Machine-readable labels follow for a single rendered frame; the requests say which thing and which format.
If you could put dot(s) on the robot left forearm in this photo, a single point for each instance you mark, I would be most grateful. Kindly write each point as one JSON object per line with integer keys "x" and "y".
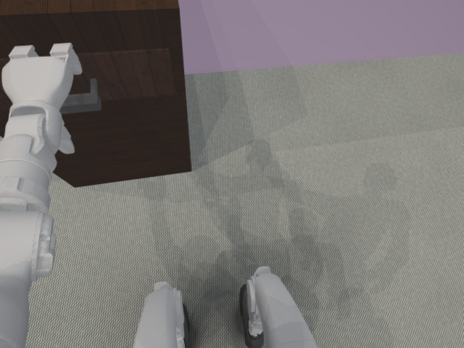
{"x": 32, "y": 138}

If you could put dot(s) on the drawer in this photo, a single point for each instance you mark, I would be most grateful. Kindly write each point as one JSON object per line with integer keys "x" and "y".
{"x": 119, "y": 74}

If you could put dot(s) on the robot right shin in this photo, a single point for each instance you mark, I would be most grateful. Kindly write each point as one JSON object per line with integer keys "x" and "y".
{"x": 255, "y": 323}

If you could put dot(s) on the right robot thigh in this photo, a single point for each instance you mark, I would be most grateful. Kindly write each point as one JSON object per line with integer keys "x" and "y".
{"x": 282, "y": 323}

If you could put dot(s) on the left robot upper arm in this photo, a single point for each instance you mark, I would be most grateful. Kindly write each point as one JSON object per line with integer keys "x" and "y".
{"x": 27, "y": 250}

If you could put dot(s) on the handle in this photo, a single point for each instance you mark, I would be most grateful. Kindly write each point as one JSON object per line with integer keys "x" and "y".
{"x": 83, "y": 102}

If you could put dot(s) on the left robot hand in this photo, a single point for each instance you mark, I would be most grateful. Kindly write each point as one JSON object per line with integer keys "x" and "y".
{"x": 28, "y": 76}

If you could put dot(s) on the cabinet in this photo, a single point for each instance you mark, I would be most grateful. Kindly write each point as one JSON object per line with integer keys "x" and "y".
{"x": 129, "y": 138}

